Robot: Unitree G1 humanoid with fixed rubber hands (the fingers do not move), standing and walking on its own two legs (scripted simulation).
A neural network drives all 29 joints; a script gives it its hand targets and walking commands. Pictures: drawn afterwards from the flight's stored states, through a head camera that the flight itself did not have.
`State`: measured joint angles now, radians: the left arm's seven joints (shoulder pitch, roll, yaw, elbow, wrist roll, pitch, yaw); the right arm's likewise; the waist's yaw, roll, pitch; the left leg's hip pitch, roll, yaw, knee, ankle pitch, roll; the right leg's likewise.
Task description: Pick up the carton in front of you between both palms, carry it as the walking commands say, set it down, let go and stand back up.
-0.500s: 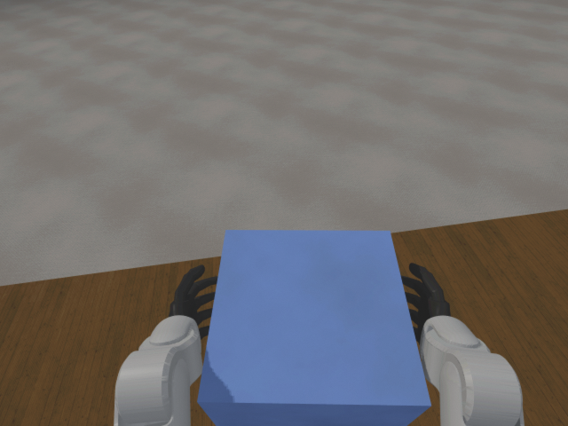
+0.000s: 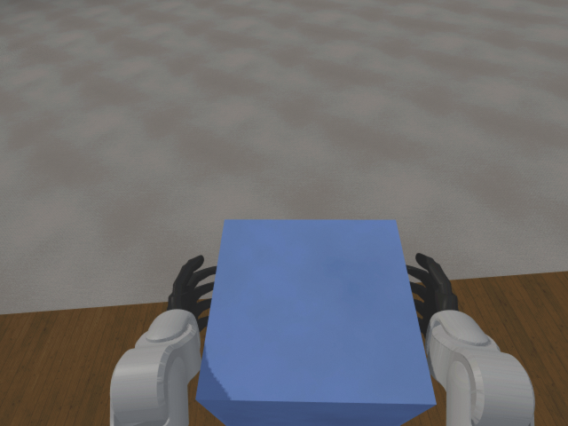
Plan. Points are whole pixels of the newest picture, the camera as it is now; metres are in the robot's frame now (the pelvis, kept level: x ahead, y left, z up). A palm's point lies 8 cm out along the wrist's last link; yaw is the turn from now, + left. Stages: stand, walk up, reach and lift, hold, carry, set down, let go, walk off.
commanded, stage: carry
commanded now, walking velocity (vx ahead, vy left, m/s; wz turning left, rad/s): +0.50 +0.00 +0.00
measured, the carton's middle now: (308, 335) +0.25 +0.01 +0.03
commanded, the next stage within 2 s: none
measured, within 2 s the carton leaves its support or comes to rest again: neither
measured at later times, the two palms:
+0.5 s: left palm (239, 162) +0.57 +0.14 +0.08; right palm (403, 165) +0.55 -0.16 +0.08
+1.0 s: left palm (252, 120) +0.71 +0.13 +0.08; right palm (396, 119) +0.70 -0.17 +0.08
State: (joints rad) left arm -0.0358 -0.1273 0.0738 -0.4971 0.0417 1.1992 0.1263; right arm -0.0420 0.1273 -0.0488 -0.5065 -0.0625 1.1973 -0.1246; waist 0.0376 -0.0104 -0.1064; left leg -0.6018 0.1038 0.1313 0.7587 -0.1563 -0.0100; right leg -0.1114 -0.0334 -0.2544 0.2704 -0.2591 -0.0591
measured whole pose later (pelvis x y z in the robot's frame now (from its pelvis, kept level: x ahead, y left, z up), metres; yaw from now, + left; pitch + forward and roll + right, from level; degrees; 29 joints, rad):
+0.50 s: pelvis +0.28 +0.01 -0.02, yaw -2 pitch +3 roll +1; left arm -0.18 -0.13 0.13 -0.39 0.07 1.15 0.12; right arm -0.19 0.14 -0.12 -0.37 -0.05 1.12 -0.12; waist -0.02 -0.03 -0.02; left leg -0.27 0.04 0.24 0.52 -0.29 0.04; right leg -0.41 -0.07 -0.14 0.52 -0.14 -0.01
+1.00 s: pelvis +0.36 -0.01 -0.02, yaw -1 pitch +6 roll +0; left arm -0.51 -0.09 0.23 -0.11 0.04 1.12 0.14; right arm -0.49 0.11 -0.24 -0.14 -0.06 1.11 -0.14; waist 0.01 -0.01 0.01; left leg -0.25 0.08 0.16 0.59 -0.35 -0.03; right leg -0.37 -0.03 -0.17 0.58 -0.27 -0.04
